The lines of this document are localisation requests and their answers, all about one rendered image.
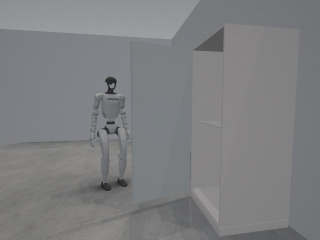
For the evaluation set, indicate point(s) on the robot head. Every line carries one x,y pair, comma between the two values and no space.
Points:
109,81

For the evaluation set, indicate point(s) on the left robot foot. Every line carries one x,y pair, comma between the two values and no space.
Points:
122,182

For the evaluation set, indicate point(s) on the robot right forearm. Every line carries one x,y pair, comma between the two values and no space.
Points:
93,122

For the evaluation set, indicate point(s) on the robot right hand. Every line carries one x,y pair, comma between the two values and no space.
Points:
93,139

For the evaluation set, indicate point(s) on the fridge door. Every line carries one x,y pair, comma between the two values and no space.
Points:
160,79

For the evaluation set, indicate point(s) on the robot left forearm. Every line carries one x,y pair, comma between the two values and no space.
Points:
124,122

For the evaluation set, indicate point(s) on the robot right upper arm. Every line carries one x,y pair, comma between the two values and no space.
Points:
97,98

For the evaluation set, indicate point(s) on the robot left upper arm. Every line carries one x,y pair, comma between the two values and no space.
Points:
122,105

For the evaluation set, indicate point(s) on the robot left hand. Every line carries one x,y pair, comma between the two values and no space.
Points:
128,135

